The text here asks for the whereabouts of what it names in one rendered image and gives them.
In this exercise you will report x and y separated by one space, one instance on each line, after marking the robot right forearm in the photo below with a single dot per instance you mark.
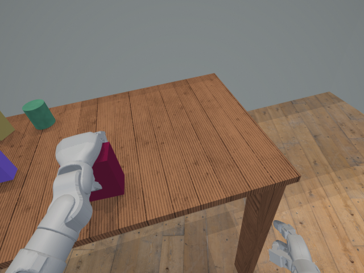
304 266

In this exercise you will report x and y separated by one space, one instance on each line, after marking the robot left forearm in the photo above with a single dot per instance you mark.
69 212

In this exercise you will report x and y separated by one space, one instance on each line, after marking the table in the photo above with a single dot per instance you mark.
183 147

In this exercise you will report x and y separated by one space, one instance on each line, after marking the robot right hand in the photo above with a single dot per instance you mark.
283 254

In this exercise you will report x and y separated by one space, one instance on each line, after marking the robot left hand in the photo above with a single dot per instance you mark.
83 147

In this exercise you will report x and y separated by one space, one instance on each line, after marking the sponge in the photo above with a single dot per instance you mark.
108 172

